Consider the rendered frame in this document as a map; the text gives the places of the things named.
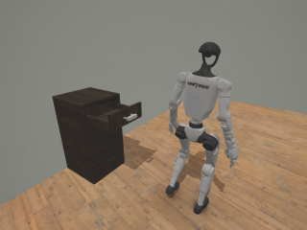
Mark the robot right forearm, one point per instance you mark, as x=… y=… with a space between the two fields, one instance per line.
x=228 y=132

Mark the left robot upper arm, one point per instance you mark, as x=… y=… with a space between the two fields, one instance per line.
x=179 y=87

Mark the handle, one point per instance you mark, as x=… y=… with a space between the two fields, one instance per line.
x=131 y=117

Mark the robot left forearm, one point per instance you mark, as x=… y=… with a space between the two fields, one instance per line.
x=173 y=112

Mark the left robot thigh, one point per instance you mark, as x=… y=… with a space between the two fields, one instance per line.
x=185 y=143

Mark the cabinet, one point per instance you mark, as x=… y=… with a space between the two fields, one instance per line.
x=89 y=152

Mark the robot right foot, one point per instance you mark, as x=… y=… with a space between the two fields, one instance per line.
x=198 y=208

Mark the right robot hand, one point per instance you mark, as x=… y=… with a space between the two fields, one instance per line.
x=232 y=153

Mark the drawer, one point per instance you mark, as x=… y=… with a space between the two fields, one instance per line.
x=110 y=116

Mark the left robot hand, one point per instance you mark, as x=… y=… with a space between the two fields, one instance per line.
x=173 y=124

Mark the right robot upper arm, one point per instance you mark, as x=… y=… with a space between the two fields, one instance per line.
x=225 y=88

